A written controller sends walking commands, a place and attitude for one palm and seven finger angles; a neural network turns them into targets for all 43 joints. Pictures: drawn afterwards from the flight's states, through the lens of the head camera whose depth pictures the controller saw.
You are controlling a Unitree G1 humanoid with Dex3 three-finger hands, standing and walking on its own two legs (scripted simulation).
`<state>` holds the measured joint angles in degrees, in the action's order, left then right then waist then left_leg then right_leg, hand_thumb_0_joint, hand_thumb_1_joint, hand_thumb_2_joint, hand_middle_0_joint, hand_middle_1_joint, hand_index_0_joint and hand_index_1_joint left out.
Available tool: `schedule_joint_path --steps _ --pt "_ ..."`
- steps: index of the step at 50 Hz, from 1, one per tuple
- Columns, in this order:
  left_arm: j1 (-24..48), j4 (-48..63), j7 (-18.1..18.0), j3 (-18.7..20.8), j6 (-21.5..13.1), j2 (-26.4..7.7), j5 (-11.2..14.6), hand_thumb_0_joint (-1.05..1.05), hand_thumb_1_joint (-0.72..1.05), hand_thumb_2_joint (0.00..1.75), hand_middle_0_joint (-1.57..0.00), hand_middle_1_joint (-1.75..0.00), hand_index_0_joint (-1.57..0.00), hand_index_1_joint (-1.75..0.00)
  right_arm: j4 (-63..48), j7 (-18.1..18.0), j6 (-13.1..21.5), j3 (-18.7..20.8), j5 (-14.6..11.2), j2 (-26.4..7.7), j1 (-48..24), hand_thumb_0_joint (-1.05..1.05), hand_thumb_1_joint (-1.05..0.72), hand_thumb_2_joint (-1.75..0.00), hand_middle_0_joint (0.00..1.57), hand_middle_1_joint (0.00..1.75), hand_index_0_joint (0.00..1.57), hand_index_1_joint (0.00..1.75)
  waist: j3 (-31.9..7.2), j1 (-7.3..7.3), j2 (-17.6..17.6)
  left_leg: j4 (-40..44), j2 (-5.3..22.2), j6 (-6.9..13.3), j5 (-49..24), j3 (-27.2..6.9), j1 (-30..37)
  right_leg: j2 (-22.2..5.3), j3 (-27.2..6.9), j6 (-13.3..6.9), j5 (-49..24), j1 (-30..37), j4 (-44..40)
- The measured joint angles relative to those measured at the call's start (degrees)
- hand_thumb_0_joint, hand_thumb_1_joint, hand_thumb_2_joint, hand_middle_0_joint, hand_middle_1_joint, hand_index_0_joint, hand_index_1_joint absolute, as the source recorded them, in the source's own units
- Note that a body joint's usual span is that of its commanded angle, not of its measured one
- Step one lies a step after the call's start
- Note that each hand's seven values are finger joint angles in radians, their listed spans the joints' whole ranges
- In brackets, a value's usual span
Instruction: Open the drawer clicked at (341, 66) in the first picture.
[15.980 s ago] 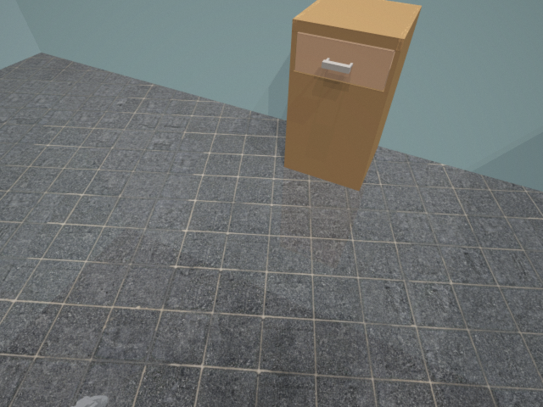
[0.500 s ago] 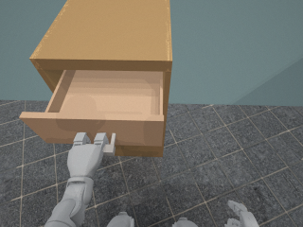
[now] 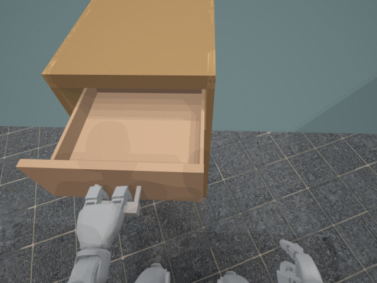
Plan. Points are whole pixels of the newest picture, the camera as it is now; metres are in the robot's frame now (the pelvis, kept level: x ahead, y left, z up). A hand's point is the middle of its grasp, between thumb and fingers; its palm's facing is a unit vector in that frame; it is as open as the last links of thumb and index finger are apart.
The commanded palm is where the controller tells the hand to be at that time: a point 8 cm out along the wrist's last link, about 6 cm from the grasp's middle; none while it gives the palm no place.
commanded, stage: pull the drawer open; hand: left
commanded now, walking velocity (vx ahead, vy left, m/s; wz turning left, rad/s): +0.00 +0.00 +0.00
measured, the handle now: (115, 198) +0.30 +0.19 -0.03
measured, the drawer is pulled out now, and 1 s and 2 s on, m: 0.24 0.30 0.30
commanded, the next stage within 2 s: open the thumb to release the handle in 0.62 s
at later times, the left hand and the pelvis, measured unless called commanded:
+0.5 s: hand (106, 253) +0.20 +0.19 -0.04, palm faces -0.02 -0.11 -0.99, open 5.9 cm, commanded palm +0.15 +0.20 +0.00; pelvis +0.00 -0.01 -0.01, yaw +0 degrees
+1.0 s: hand (107, 251) +0.20 +0.19 -0.04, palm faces +0.03 -0.09 -1.00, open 7.6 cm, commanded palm +0.18 +0.20 +0.00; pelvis -0.01 -0.02 -0.02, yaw +2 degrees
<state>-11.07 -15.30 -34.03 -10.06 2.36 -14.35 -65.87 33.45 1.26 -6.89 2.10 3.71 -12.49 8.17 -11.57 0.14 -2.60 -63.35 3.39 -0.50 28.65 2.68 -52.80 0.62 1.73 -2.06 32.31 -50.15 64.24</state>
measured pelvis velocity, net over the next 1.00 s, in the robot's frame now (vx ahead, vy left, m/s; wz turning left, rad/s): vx -0.01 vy -0.02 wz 0.03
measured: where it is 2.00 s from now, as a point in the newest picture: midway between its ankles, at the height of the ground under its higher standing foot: outside the picture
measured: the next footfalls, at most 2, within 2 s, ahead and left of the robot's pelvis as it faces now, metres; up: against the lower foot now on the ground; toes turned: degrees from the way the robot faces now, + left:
none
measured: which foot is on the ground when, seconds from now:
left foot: down 0.00-1.00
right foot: down 0.00-1.00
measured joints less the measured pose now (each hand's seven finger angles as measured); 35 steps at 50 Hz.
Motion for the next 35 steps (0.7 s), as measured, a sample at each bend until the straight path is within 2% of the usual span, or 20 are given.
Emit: schedule_joint_path --steps 10,27,35 --pt "-5.1 4.4 0.4 0.8 -1.2 -0.2 0.3 0.05 0.67 0.76 -0.27 -1.33 -0.42 -1.35 -2.0 0.4 0.5 -0.8 0.2 0.3 -1.0 0.01 -0.91 -0.89 0.2 0.3 0.2 0.29 -0.2 -0.43 0.3 -0.8 0.1 -0.4 0.5 -0.1 -0.3 0.1 0.1 -0.3 0.7 -0.5 1.1" --pt "-14.6 12.5 0.0 3.1 -6.2 -1.6 0.2 0.05 0.68 0.74 -0.26 -1.33 -0.41 -1.34 -4.0 1.1 0.8 -1.4 1.1 0.2 -1.7 0.01 -0.91 -0.89 0.2 0.3 0.2 0.29 -0.5 -1.92 0.8 -4.2 0.1 -0.9 1.8 -0.2 -3.3 0.0 0.0 -0.9 2.6 -3.9 5.5" --pt "-15.6 13.8 1.3 5.0 -7.8 -2.1 1.2 0.05 0.68 0.73 -0.26 -1.33 -0.4 -1.33 -4.4 1.1 0.8 -1.6 1.2 0.8 -2.0 0.01 -0.91 -0.89 0.2 0.3 0.2 0.29 -0.8 -1.59 1.0 -5.0 0.3 -1.2 2.0 0.1 -4.3 0.2 -0.3 -1.3 2.9 -5.3 6.7"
